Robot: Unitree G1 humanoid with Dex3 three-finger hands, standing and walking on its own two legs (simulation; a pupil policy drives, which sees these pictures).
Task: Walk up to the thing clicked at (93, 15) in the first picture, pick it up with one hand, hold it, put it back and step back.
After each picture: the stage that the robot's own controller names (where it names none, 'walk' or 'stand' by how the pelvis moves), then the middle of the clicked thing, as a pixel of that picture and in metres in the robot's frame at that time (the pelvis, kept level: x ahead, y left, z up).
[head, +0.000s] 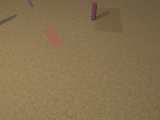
stand; (93, 11) +1.98 -0.15 -0.65
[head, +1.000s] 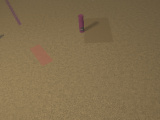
walk; (81, 23) +1.83 +0.16 -0.62
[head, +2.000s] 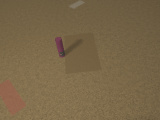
walk; (60, 47) +1.23 +0.35 -0.65
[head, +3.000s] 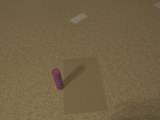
walk; (58, 79) +0.81 +0.29 -0.65
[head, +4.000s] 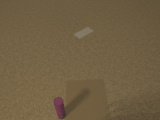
walk; (60, 108) +0.56 +0.22 -0.65
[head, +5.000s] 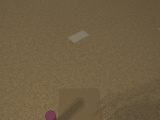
stand; out of the picture +0.45 +0.20 -0.64
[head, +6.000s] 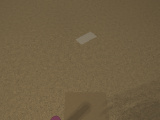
stand; out of the picture +0.41 +0.18 -0.65
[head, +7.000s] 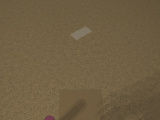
stand; out of the picture +0.37 +0.21 -0.64
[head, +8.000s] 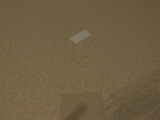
stand; out of the picture +0.36 +0.21 -0.66
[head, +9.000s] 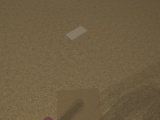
stand; out of the picture +0.36 +0.23 -0.65
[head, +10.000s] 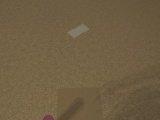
stand; out of the picture +0.37 +0.21 -0.65
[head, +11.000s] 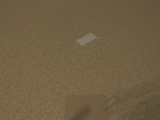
stand; out of the picture +0.38 +0.19 -0.66
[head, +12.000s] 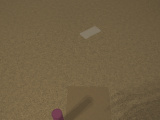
stand; (58, 119) +0.43 +0.20 -0.65
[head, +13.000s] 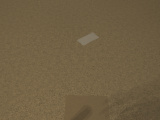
stand; out of the picture +0.36 +0.18 -0.65
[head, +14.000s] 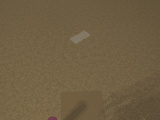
stand; out of the picture +0.40 +0.20 -0.66
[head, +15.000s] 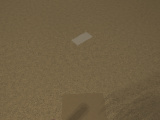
stand; out of the picture +0.39 +0.19 -0.66
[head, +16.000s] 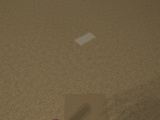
stand; out of the picture +0.39 +0.18 -0.66
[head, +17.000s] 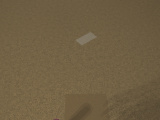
stand; out of the picture +0.39 +0.18 -0.66
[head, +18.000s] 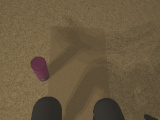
go down; (41, 70) +0.45 +0.19 -0.39
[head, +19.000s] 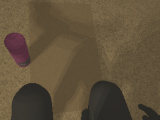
go down; (20, 52) +0.47 +0.23 -0.27
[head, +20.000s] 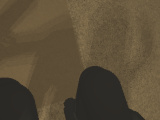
close in; out of the picture +0.45 +0.26 -0.18
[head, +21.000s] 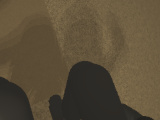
close; out of the picture +0.45 +0.28 -0.16
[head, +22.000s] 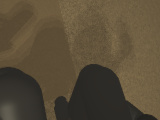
lift; out of the picture +0.36 +0.25 -0.16
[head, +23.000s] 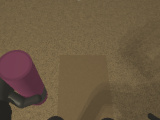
lift; (29, 84) +0.31 +0.17 +0.05
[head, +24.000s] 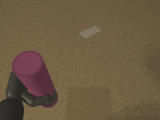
hold; (40, 84) +0.31 +0.14 +0.08
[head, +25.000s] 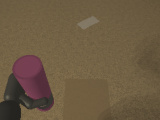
hold; (38, 88) +0.31 +0.15 +0.04
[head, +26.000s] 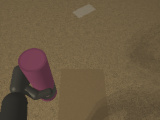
crouch; (41, 79) +0.34 +0.14 +0.01
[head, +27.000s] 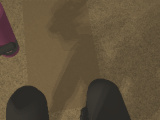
lower; (0, 34) +0.47 +0.21 -0.05
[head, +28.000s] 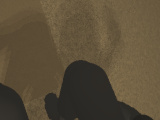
lower; out of the picture +0.45 +0.30 -0.16
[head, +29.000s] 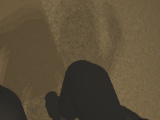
lower; out of the picture +0.45 +0.30 -0.17
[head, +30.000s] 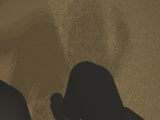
lower; out of the picture +0.44 +0.29 -0.15
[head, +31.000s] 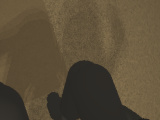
lower; out of the picture +0.44 +0.30 -0.16
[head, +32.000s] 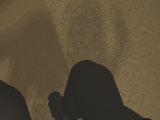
open; out of the picture +0.44 +0.26 -0.16
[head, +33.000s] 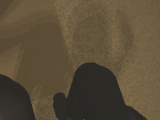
stand; out of the picture +0.45 +0.27 -0.17
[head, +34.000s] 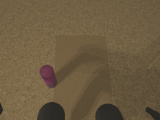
walk; (49, 77) +0.45 +0.18 -0.43
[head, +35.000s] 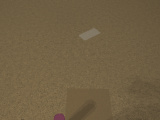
stand; out of the picture +0.41 +0.14 -0.60
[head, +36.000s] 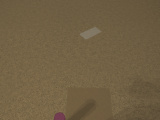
stand; out of the picture +0.41 +0.15 -0.60
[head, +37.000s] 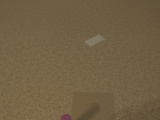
stand; out of the picture +0.44 +0.13 -0.65
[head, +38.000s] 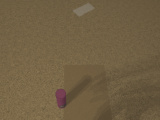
walk; (61, 99) +0.47 +0.11 -0.64
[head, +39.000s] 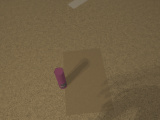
walk; (61, 78) +0.66 +0.20 -0.63
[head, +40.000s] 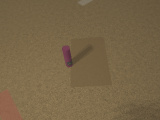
walk; (67, 57) +0.97 +0.23 -0.64
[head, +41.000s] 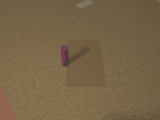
stand; (64, 56) +1.01 +0.17 -0.65
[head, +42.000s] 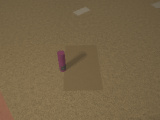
stand; (61, 61) +1.03 +0.21 -0.66
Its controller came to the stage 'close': yes
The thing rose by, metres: 0.69
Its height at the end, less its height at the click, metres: +0.00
